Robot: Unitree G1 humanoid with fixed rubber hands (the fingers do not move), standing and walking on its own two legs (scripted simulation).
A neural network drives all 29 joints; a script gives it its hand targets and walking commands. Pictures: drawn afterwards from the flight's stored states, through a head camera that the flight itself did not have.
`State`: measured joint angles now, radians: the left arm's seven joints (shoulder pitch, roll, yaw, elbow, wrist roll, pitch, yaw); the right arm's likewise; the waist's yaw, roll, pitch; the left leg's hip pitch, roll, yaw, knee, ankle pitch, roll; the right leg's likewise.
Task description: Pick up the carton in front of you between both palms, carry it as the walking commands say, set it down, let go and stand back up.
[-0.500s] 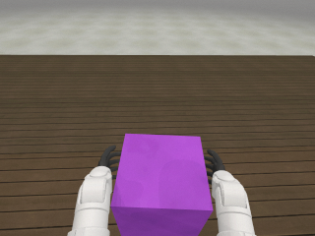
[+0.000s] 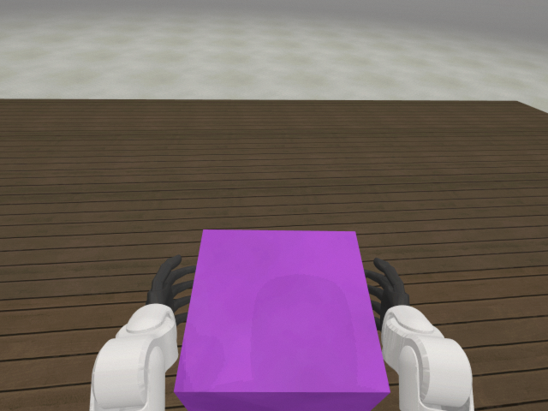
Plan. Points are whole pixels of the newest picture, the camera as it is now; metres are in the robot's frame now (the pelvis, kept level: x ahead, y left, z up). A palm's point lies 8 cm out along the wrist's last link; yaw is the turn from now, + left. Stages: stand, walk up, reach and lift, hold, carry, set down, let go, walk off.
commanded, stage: carry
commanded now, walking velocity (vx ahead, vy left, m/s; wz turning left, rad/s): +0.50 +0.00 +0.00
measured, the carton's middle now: (277, 338) +0.26 +0.01 +0.03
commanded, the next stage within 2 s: none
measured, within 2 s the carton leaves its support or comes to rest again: neither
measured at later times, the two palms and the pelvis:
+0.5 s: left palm (210, 193) +0.50 +0.14 +0.11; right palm (366, 194) +0.52 -0.16 +0.11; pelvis +0.27 -0.03 +0.02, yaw +3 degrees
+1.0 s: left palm (220, 113) +0.84 +0.17 +0.12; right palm (334, 120) +0.82 -0.13 +0.13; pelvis +0.59 +0.03 +0.02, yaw -1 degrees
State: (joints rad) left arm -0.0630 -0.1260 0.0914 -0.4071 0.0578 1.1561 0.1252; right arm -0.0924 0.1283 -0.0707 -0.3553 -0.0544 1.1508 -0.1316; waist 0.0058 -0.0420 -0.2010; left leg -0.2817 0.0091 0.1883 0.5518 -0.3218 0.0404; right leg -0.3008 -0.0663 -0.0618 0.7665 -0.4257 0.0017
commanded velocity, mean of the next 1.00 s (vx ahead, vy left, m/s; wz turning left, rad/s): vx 0.50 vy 0.00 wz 0.00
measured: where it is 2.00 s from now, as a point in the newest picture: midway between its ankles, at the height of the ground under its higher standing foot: (273, 246)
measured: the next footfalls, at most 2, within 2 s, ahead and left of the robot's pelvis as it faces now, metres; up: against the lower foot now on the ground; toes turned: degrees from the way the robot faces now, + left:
right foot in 0.26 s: +0.30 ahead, -0.13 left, +0.00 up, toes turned -11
left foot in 0.68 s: +0.55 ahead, +0.10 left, +0.00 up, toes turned +16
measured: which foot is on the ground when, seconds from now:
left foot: down 0.00-0.28, up 0.30-0.66, down 0.68-1.00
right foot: up 0.00-0.24, down 0.26-0.70, up 0.72-1.00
